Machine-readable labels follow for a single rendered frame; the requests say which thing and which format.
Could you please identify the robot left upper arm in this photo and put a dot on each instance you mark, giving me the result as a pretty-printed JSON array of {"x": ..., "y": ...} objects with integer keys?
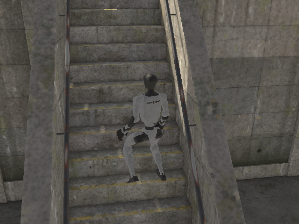
[{"x": 137, "y": 100}]

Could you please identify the robot left hand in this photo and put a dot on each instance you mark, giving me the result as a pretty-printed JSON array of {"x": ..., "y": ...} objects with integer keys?
[{"x": 120, "y": 134}]

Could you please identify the robot right forearm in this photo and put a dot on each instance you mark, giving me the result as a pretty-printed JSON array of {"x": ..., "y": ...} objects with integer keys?
[{"x": 163, "y": 120}]

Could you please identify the robot left forearm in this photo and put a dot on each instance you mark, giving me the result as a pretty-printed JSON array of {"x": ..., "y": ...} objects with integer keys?
[{"x": 129, "y": 125}]

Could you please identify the robot right hand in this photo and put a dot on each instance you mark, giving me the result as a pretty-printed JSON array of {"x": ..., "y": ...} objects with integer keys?
[{"x": 158, "y": 125}]

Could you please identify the robot right upper arm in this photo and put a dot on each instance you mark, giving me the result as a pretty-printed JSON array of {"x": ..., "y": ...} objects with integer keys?
[{"x": 164, "y": 104}]

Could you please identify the humanoid robot head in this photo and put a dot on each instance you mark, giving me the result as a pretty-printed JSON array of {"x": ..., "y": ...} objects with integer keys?
[{"x": 150, "y": 81}]

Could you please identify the robot torso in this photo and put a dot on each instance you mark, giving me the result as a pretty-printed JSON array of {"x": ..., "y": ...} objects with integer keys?
[{"x": 150, "y": 109}]

